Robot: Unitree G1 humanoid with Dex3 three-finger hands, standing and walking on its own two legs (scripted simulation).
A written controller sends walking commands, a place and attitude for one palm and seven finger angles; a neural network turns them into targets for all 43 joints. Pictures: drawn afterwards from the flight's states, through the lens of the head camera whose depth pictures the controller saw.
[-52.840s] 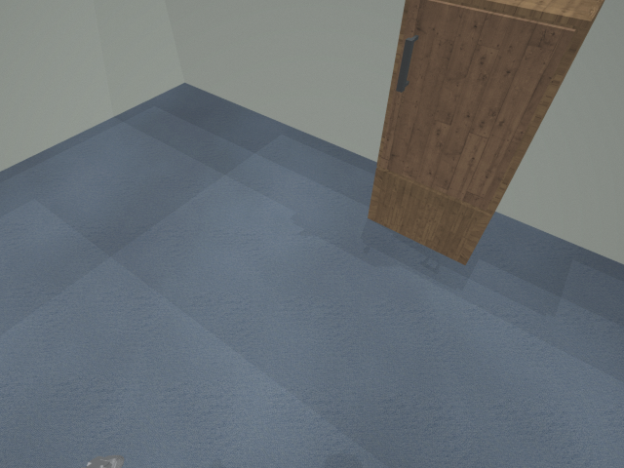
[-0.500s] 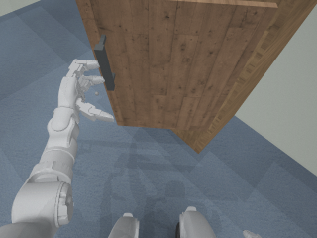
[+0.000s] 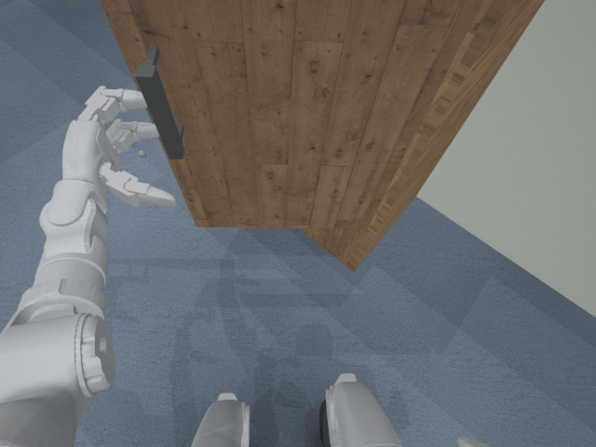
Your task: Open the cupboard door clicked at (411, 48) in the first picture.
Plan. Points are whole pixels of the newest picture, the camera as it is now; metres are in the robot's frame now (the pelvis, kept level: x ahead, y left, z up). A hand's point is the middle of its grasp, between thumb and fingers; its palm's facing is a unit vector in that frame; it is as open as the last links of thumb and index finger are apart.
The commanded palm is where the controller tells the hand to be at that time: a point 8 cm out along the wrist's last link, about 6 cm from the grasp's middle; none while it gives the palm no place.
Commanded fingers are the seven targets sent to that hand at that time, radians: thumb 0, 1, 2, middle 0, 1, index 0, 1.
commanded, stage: move the hooked fingers beside the handle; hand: left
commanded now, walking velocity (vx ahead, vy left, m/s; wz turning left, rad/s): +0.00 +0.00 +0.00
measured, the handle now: (165, 107) +0.56 +0.16 +0.07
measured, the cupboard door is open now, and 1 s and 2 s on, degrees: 41 41 41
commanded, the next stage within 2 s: slide the fingers in behind the handle in 1.50 s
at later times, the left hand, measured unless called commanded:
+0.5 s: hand (116, 149) +0.48 +0.22 +0.07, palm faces -0.05 -1.00 -0.01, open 14.0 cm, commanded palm +0.46 +0.26 +0.07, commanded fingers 0.00 -0.50 0.30 -0.30 -1.20 -0.30 -1.20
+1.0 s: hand (114, 145) +0.49 +0.22 +0.07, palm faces -0.04 -1.00 -0.03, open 14.0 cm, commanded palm +0.47 +0.27 +0.07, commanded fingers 0.00 -0.50 0.30 -0.30 -1.20 -0.30 -1.20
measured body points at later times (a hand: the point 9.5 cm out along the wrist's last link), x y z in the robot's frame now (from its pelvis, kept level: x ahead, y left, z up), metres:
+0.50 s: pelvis +0.01 +0.01 +0.00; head +0.14 +0.02 +0.43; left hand +0.48 +0.27 +0.07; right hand +0.06 -0.26 -0.11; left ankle +0.00 +0.13 -0.65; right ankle +0.06 -0.14 -0.65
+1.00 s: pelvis +0.01 +0.00 +0.00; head +0.14 +0.02 +0.43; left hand +0.49 +0.27 +0.07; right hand +0.05 -0.26 -0.11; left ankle +0.00 +0.13 -0.65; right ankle +0.06 -0.14 -0.65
